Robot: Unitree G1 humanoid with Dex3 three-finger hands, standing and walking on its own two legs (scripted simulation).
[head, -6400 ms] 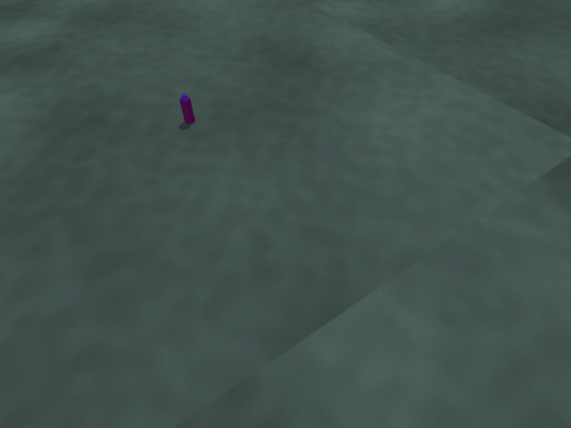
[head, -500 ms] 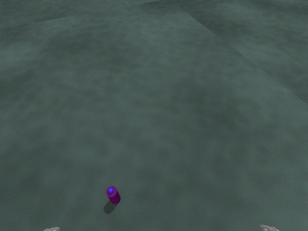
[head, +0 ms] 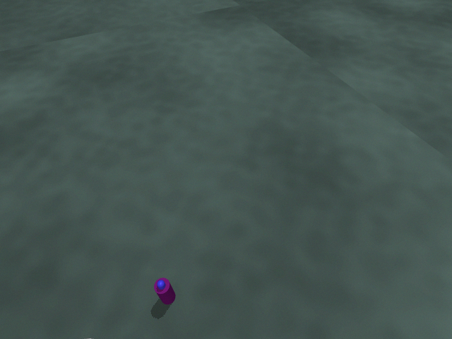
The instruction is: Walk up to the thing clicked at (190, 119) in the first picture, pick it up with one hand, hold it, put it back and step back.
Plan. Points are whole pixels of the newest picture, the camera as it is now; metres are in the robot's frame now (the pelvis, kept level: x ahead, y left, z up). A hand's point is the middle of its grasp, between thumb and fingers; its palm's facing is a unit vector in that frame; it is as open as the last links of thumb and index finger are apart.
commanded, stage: walk up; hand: left
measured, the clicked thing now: (164, 290) +0.40 +0.27 -0.69
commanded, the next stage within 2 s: stand in 0.66 s
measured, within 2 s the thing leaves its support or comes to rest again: neither
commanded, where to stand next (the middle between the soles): +0.04 +0.01 m, yaw +1 degrees
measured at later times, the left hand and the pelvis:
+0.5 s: hand out of the picture +0.08 +0.26 -0.16, palm faces -0.02 -0.94 -0.33, open 7.4 cm; pelvis +0.01 +0.01 +0.00, yaw +0 degrees
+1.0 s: hand out of the picture +0.10 +0.25 -0.15, palm faces -0.02 -0.94 -0.34, open 7.4 cm; pelvis +0.01 +0.00 +0.01, yaw +0 degrees
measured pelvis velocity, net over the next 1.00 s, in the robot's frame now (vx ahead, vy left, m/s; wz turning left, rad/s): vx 0.01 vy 0.00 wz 0.01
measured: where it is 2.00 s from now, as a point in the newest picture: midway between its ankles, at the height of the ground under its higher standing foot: outside the picture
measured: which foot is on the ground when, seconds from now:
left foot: down 0.00-1.00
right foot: down 0.00-1.00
